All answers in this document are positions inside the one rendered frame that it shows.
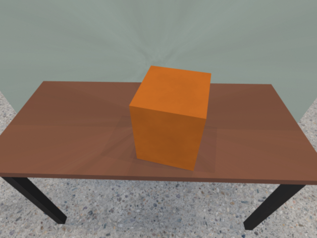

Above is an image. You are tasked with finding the carton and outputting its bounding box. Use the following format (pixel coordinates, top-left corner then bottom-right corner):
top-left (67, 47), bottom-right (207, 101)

top-left (129, 65), bottom-right (211, 171)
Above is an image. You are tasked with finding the table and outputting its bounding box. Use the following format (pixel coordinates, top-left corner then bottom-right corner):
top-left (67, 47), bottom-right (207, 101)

top-left (0, 81), bottom-right (317, 230)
